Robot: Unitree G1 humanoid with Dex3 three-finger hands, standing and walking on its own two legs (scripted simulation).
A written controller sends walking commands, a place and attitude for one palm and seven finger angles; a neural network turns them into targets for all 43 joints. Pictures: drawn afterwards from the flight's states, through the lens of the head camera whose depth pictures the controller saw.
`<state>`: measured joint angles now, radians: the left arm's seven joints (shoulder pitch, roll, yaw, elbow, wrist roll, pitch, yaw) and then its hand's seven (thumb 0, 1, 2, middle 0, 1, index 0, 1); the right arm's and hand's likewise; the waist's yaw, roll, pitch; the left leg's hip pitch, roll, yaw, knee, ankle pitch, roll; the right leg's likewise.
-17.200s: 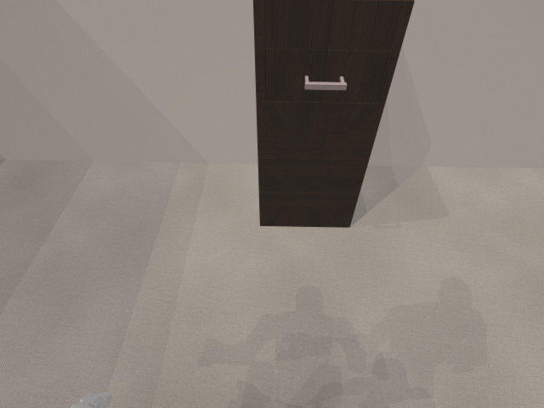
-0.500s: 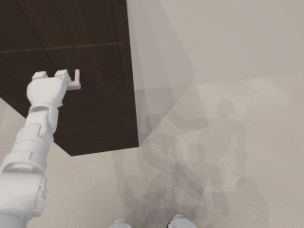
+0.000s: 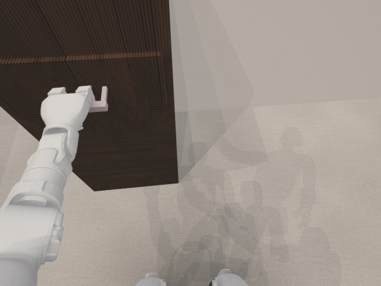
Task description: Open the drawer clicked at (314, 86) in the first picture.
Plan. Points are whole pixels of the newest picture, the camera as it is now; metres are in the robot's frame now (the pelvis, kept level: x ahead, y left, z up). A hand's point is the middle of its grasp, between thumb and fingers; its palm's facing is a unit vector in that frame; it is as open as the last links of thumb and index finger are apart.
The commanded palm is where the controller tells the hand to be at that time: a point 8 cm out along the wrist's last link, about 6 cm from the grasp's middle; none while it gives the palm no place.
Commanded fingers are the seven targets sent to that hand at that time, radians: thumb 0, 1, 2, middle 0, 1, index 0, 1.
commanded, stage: pull the drawer open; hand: left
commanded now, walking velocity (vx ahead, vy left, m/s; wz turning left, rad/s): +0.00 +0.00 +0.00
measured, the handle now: (79, 100) +0.52 +0.24 +0.03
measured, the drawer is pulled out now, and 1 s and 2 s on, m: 0.01 0.15 0.30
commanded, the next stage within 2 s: open the thumb to release the handle in 1.92 s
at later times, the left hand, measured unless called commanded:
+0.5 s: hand (75, 139) +0.43 +0.24 +0.01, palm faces -0.02 -0.04 -1.00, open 5.6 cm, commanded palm +0.38 +0.24 +0.06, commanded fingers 0.00 0.90 0.90 -0.40 -1.35 -0.40 -1.35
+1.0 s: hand (70, 186) +0.32 +0.23 +0.01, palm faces -0.01 -0.07 -1.00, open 5.6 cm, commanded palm +0.27 +0.23 +0.06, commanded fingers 0.00 0.90 0.90 -0.40 -1.35 -0.40 -1.35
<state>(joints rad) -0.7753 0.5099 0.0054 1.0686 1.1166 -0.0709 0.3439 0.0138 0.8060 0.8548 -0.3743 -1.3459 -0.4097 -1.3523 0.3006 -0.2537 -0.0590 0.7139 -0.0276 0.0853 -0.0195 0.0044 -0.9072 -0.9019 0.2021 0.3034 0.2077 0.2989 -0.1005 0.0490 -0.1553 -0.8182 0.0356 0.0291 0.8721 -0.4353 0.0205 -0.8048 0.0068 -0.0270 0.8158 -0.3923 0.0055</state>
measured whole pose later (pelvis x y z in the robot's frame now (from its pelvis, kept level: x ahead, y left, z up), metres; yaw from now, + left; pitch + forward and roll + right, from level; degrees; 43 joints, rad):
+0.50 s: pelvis +0.01 +0.01 +0.01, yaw -3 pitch +19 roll -2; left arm -0.44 0.46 0.02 0.75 1.06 -0.03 0.39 0.02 0.79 0.80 -0.29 -1.35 -0.35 -1.33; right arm 0.34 -0.25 -0.08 0.71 0.00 0.09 0.00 0.01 -0.91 -0.90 0.20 0.30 0.21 0.30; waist -0.08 0.06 -0.17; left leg -0.70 0.05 0.08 0.80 -0.43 0.03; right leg -0.71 0.02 0.02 0.74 -0.36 0.02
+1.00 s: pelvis +0.02 +0.00 +0.02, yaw -1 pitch +14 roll -1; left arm 0.03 0.35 -0.07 0.26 1.06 0.08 0.37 0.02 0.78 0.81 -0.25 -1.31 -0.36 -1.29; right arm 0.17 -0.23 -0.04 0.61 -0.01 0.06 0.02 0.01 -0.91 -0.90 0.20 0.30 0.21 0.30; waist 0.00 0.05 -0.15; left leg -0.55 0.03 0.06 0.75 -0.44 0.02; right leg -0.56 0.01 0.00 0.72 -0.40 0.01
